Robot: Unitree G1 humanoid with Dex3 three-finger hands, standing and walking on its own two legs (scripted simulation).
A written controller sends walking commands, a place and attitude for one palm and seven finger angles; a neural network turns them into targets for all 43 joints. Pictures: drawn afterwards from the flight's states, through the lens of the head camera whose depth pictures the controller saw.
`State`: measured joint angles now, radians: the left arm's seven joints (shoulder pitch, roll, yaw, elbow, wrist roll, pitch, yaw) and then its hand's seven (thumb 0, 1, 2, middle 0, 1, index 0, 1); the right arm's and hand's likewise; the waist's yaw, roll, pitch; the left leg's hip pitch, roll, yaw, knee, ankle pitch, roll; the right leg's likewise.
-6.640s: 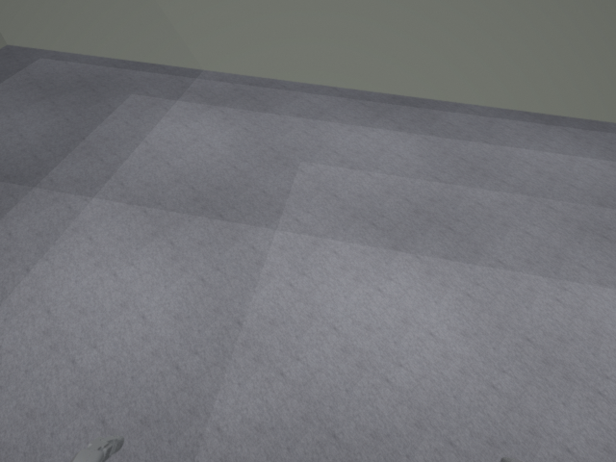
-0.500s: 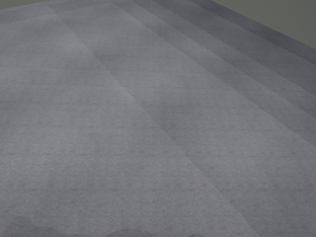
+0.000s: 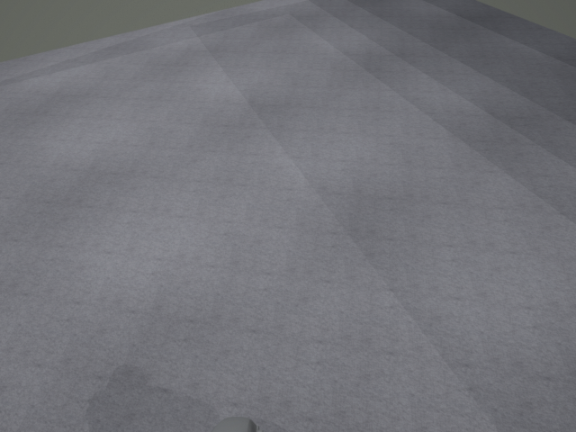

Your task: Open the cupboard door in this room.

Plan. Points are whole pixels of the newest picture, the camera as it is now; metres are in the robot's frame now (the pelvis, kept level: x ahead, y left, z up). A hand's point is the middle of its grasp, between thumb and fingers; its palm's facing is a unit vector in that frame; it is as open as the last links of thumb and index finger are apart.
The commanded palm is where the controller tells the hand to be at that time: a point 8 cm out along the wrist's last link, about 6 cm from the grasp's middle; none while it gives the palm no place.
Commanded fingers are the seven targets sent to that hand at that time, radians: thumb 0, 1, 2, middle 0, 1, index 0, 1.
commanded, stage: turn or walk to find it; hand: left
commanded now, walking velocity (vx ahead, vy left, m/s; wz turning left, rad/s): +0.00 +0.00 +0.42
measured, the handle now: out of the picture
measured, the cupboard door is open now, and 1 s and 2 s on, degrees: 0 0 0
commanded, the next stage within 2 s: none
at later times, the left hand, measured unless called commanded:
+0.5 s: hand out of the picture -0.03 +0.29 -0.17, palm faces +0.25 -0.94 -0.23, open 7.4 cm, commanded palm none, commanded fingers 0.00 0.90 0.90 -0.20 -0.30 -0.20 -0.30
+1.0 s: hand out of the picture -0.05 +0.20 -0.14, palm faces +0.40 -0.87 -0.28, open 7.4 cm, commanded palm none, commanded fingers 0.00 0.90 0.90 -0.20 -0.30 -0.20 -0.30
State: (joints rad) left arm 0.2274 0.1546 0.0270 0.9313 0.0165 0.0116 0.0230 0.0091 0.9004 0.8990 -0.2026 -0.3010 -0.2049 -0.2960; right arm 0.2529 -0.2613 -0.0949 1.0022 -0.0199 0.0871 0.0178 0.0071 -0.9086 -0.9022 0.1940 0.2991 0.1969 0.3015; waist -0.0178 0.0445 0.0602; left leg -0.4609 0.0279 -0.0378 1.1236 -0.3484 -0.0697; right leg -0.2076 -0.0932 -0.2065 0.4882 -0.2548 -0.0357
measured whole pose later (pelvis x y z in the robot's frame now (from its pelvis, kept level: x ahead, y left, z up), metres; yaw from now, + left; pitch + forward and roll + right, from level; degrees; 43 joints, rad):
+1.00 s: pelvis -0.07 -0.01 +0.00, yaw +24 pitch -1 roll +2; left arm 0.19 0.15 0.03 0.93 0.01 0.02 0.03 0.01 0.90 0.90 -0.20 -0.30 -0.20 -0.30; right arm 0.29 -0.25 -0.10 0.99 -0.02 0.08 0.01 0.01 -0.91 -0.90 0.20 0.30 0.20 0.30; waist -0.04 0.06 0.04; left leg -0.51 -0.03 -0.06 1.13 -0.34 -0.05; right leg -0.19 -0.06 -0.13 0.47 -0.26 -0.03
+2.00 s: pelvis -0.13 -0.06 +0.00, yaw +50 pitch -2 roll +3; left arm 0.19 0.15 0.03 0.92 0.01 0.02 0.02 0.01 0.90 0.90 -0.20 -0.30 -0.20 -0.30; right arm 0.28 -0.25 -0.10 0.99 -0.02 0.08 0.01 0.01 -0.91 -0.90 0.20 0.30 0.20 0.30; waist -0.04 0.06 0.06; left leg -0.52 -0.02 -0.05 1.15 -0.35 -0.05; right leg -0.19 -0.07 -0.14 0.50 -0.28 -0.03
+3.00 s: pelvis -0.15 -0.11 +0.00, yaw +75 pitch -2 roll +2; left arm 0.20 0.15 0.03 0.93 0.01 0.02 0.02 0.01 0.90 0.90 -0.20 -0.30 -0.20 -0.30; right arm 0.26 -0.26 -0.10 1.00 -0.02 0.08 0.02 0.01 -0.91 -0.90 0.20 0.30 0.20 0.30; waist -0.03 0.06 0.06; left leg -0.50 0.00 -0.05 1.16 -0.36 -0.05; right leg -0.20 -0.08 -0.16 0.50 -0.27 -0.03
